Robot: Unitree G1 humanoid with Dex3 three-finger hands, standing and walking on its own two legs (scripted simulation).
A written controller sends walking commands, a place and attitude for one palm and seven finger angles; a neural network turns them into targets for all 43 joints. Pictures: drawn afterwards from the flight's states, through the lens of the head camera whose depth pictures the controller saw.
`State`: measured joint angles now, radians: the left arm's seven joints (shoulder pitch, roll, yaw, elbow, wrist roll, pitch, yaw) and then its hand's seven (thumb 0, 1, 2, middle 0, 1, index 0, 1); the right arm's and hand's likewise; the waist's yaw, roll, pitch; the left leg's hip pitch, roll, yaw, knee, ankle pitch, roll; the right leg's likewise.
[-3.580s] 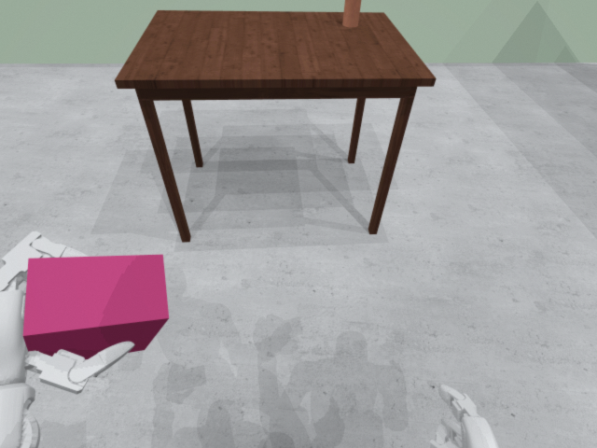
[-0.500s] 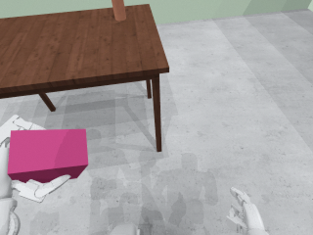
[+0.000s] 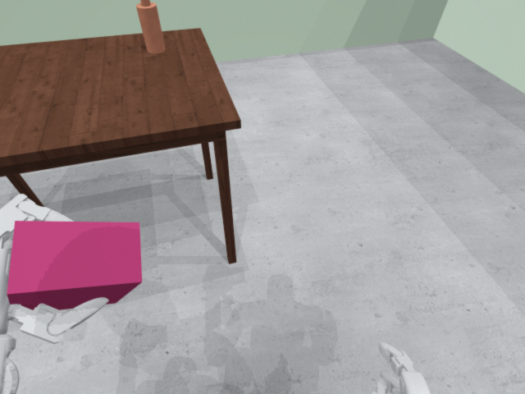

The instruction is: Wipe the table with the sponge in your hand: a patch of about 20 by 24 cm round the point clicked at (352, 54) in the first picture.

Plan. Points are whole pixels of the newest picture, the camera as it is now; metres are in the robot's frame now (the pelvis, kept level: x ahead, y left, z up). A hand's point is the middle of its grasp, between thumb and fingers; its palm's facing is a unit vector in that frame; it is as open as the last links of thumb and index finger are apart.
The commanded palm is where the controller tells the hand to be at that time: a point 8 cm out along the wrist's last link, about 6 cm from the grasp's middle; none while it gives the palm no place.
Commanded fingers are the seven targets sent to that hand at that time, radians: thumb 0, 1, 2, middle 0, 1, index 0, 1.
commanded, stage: take the last steps up to it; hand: left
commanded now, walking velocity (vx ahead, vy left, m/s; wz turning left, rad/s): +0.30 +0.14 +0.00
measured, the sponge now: (92, 269) +0.22 +0.22 +0.15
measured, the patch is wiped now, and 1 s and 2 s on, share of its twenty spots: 0.00 0.00 0.00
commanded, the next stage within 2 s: none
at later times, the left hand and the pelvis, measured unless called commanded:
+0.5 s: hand (59, 268) +0.21 +0.25 +0.16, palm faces +0.42 -0.81 -0.42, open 10.8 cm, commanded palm +0.16 +0.28 +0.18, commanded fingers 0.00 0.10 1.30 -1.20 -1.60 -1.20 -1.60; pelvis +0.00 +0.00 -0.01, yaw +0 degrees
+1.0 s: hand (96, 211) +0.29 +0.24 +0.16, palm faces +0.37 -0.79 -0.49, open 10.8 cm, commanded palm +0.23 +0.29 +0.18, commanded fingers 0.00 0.10 1.30 -1.20 -1.60 -1.20 -1.60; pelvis +0.08 +0.01 +0.00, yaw +1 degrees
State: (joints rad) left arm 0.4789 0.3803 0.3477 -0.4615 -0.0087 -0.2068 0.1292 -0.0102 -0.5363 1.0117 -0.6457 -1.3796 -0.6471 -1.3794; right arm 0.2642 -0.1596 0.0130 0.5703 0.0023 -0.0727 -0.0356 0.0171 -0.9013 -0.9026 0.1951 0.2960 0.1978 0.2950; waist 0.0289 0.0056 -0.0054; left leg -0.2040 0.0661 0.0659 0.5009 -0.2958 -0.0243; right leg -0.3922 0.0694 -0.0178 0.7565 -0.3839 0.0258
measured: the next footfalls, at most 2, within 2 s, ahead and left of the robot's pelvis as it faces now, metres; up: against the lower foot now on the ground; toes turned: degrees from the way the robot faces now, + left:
right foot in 0.08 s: +0.04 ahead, -0.11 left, +0.00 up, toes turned -5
left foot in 0.46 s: +0.04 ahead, +0.12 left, +0.00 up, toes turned +7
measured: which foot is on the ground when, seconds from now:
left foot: down 0.00-0.10, up 0.12-0.44, down 0.46-0.78, up 0.80-1.00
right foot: up 0.00-0.06, down 0.08-0.48, up 0.50-0.74, down 0.76-1.00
